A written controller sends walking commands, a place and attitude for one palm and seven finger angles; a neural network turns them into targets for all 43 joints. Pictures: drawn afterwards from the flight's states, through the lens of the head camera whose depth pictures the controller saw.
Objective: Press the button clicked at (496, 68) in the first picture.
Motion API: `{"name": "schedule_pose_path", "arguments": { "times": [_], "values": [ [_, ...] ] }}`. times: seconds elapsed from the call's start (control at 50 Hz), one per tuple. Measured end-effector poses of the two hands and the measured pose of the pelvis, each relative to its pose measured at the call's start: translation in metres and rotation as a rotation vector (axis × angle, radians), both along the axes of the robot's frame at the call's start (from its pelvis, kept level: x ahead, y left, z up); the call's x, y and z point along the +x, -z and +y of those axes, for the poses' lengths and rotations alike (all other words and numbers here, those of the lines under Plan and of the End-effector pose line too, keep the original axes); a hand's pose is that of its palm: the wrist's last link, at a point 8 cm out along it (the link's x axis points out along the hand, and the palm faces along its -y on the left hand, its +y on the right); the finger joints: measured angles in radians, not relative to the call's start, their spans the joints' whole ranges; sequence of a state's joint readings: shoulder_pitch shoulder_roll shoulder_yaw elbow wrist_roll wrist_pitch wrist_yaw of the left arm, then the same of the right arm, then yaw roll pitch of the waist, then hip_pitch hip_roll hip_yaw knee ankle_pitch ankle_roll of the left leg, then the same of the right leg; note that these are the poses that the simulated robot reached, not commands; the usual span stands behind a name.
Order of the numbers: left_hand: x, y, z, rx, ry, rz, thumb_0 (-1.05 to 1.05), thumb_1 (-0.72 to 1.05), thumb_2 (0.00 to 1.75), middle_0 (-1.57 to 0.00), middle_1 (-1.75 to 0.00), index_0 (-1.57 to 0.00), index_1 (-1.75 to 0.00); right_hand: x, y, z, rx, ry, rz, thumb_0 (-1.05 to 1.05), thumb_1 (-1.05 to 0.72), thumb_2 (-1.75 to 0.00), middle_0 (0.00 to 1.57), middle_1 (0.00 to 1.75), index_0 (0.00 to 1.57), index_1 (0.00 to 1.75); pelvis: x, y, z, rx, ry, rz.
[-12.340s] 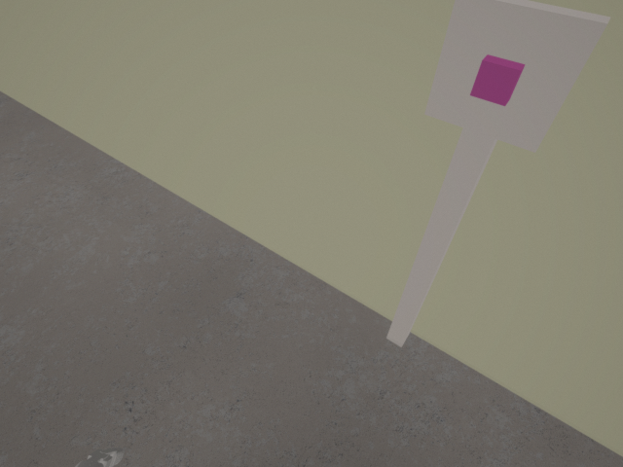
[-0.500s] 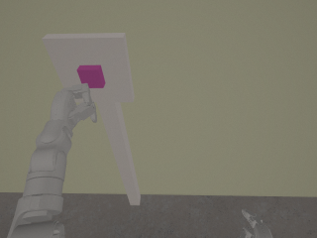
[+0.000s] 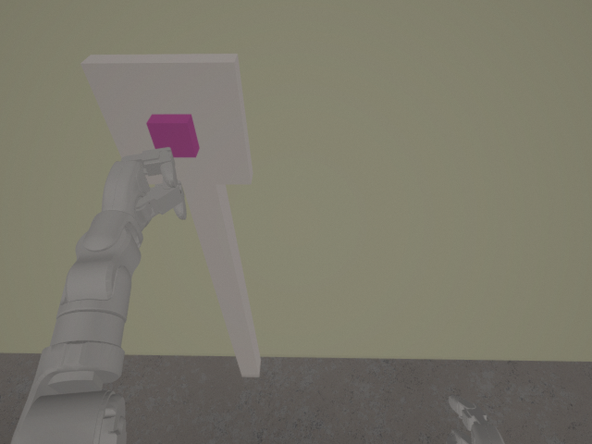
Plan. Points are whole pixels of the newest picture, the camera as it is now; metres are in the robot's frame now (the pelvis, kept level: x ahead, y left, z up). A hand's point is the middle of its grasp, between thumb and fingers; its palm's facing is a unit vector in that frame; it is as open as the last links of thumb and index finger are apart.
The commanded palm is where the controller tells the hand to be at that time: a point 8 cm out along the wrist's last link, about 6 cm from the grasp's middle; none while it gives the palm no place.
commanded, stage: press the button with the knuckle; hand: left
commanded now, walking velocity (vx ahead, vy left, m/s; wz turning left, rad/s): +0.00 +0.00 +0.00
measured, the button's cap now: (175, 135) +0.48 +0.20 +0.21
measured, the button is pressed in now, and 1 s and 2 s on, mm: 0 13 0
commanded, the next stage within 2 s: hold the button down briefly in 0.84 s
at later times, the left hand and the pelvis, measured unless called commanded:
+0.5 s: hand (187, 177) +0.42 +0.18 +0.17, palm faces +0.05 -1.00 -0.01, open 3.0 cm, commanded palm +0.41 +0.23 +0.17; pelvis +0.01 +0.00 +0.00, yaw -1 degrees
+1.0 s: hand (188, 171) +0.43 +0.18 +0.17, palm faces +0.05 -1.00 -0.03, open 3.0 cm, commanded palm +0.44 +0.23 +0.17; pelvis -0.02 +0.00 -0.01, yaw +1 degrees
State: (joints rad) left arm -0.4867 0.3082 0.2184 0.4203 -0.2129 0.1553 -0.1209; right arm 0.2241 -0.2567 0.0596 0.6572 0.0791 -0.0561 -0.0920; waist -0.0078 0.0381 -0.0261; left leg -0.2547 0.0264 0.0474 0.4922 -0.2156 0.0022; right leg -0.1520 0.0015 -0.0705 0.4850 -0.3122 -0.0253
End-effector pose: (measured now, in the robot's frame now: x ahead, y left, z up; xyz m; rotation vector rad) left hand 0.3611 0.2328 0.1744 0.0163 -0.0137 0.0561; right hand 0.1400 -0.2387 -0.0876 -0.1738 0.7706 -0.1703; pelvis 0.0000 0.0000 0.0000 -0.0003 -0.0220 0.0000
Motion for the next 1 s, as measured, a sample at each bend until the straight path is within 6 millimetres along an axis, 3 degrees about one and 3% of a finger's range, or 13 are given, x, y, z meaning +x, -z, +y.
{"name": "schedule_pose_path", "arguments": {
  "times": [0.18,0.34,0.74,1.0],
  "values": [
    [0.022,-0.001,-0.011,-0.008,0.017,0.008,0.02,0.9,0.9,-1.3,-1.5,-1.3,-1.5,-0.023,0.009,-0.007,0.0,0.038,0.064,0.01,-0.91,-0.9,0.21,0.3,0.21,0.3,0.002,0.0,0.001,0.001,0.008,0.019],
    [0.033,0.002,-0.008,-0.003,0.005,0.002,0.03,0.87,0.9,-1.3,-1.5,-1.3,-1.49,-0.038,0.012,-0.015,-0.005,0.077,0.105,0.01,-0.91,-0.9,0.21,0.3,0.21,0.3,0.007,0.0,-0.001,0.002,0.022,0.031],
    [0.044,0.002,-0.002,-0.003,0.004,0.014,0.02,0.8,0.92,-1.3,-1.5,-1.33,-1.5,-0.041,0.016,-0.019,-0.023,0.051,0.129,0.01,-0.91,-0.9,0.21,0.3,0.21,0.3,-0.001,0.003,-0.003,-0.005,-0.004,0.049],
    [0.049,0.002,-0.001,0.01,0.002,0.006,0.02,0.76,0.95,-1.3,-1.5,-1.36,-1.5,-0.085,0.028,-0.018,-0.026,0.054,0.204,0.01,-0.91,-0.9,0.21,0.3,0.21,0.3,-0.017,0.006,-0.001,-0.012,-0.013,0.065]
  ]
}}
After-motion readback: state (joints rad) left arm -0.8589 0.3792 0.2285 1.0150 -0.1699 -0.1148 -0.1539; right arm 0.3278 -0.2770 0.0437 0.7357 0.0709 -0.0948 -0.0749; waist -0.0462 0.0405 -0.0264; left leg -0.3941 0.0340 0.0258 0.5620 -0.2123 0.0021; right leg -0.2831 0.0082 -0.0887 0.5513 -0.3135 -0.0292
